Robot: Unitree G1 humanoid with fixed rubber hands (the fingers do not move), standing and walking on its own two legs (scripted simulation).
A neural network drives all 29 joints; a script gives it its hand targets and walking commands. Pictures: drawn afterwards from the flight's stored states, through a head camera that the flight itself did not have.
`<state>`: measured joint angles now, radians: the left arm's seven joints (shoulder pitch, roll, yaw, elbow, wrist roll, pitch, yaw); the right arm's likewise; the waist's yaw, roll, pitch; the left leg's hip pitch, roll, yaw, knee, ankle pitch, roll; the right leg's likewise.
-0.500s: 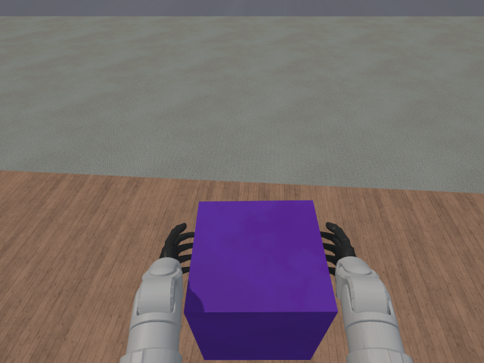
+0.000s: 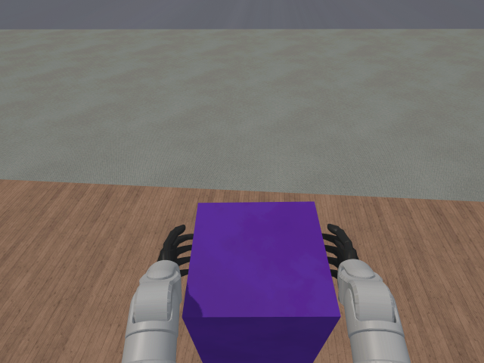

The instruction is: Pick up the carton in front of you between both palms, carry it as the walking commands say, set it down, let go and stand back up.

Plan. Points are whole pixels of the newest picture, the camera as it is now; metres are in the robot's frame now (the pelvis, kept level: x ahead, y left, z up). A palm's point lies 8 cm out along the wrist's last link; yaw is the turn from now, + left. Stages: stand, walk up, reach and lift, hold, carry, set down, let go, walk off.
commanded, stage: hold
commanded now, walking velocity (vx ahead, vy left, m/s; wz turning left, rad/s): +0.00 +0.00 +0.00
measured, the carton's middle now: (256, 286) +0.29 +0.00 -0.03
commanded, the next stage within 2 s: carry in 0.58 s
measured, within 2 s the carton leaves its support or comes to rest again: neither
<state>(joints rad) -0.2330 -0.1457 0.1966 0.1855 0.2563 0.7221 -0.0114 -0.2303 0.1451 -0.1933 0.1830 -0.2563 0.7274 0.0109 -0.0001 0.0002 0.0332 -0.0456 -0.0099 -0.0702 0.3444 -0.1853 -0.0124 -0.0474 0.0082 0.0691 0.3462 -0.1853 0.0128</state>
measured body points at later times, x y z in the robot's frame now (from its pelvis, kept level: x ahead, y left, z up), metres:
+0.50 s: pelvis -0.01 +0.00 +0.00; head -0.05 +0.00 +0.45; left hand +0.29 +0.15 +0.04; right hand +0.29 -0.15 +0.04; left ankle +0.01 +0.13 -0.75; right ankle +0.01 -0.13 -0.75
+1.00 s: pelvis +0.11 +0.01 -0.02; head +0.08 +0.00 +0.43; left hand +0.40 +0.15 +0.08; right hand +0.38 -0.15 +0.08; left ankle +0.01 +0.13 -0.75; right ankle +0.11 -0.09 -0.75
